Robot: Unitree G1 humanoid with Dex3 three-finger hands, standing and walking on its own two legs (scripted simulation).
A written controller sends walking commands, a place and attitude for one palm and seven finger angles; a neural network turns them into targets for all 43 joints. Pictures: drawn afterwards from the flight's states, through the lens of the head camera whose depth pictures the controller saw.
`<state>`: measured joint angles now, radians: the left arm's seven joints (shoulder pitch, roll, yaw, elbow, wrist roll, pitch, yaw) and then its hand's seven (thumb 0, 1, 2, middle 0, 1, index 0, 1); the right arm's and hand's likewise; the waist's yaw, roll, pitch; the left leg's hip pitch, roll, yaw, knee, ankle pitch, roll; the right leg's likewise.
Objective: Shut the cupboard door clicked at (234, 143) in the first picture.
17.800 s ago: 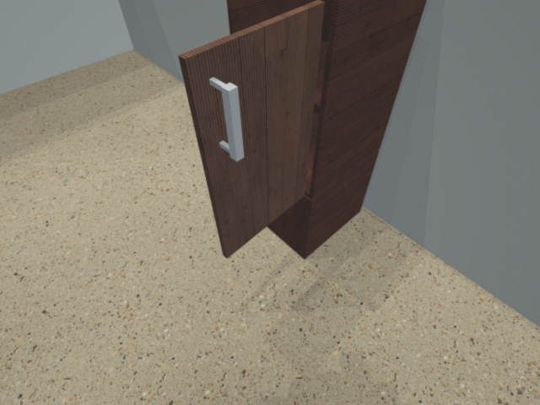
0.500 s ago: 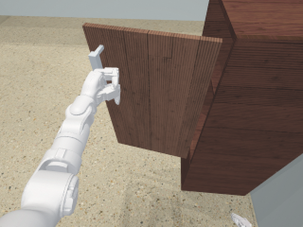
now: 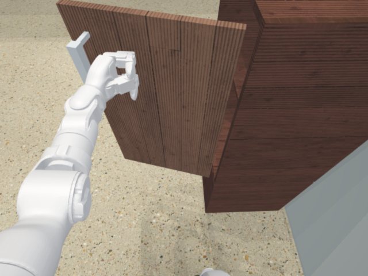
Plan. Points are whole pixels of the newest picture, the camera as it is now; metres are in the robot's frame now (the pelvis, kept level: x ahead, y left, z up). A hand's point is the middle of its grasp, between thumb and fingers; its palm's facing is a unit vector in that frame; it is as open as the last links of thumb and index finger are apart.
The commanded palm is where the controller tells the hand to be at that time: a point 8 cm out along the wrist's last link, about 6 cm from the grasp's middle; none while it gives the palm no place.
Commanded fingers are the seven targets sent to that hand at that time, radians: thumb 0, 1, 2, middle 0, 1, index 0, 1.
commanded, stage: push the door shut along its arc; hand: left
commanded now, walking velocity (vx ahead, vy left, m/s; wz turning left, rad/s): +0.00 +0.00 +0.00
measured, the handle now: (92, 70) +0.54 +0.16 +0.14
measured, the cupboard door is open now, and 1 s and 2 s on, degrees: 74 54 54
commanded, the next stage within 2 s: pull the fist back off the door in 0.54 s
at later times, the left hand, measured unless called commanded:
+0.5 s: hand (143, 73) +0.51 +0.04 +0.15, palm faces -0.45 -0.89 -0.04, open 3.4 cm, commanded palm +0.54 +0.08 +0.14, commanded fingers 0.00 0.90 0.90 -1.30 -1.50 -1.30 -1.50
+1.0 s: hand (159, 73) +0.53 +0.01 +0.12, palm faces -0.04 -1.00 -0.07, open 3.1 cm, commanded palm +0.50 +0.06 +0.14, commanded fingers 0.00 0.90 0.90 -1.30 -1.50 -1.30 -1.50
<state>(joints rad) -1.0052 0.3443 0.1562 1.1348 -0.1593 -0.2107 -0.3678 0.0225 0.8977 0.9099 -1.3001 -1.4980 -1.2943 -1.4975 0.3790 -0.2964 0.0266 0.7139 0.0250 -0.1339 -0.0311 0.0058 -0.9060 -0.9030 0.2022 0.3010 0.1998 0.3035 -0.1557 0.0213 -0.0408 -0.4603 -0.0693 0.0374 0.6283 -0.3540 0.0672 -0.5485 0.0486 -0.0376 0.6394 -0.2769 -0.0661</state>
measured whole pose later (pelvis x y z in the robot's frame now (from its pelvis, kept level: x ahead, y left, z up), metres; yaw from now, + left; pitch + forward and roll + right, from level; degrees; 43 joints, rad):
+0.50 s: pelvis +0.00 +0.00 -0.01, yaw +2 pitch +15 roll +0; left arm -1.24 0.36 0.07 1.30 -0.16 -0.17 -0.40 0.02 1.00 1.02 -1.30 -1.50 -1.29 -1.50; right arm 0.38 -0.30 0.03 0.76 0.00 -0.14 -0.04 0.00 -0.91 -0.90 0.20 0.30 0.20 0.30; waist -0.19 0.02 -0.04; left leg -0.59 -0.08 0.01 0.70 -0.37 0.07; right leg -0.66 0.03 -0.07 0.69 -0.29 -0.06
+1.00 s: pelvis +0.01 +0.00 -0.01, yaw -2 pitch +17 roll +0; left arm -1.08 0.15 0.21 1.18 0.02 -0.28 0.19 0.02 0.89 0.91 -1.30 -1.50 -1.29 -1.50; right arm 0.45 -0.22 0.01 0.69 -0.05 -0.04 0.11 0.00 -0.91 -0.90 0.20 0.30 0.20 0.30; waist -0.16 0.07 -0.11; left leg -0.59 -0.05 0.06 0.71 -0.41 0.07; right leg -0.68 0.07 -0.02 0.69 -0.31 -0.06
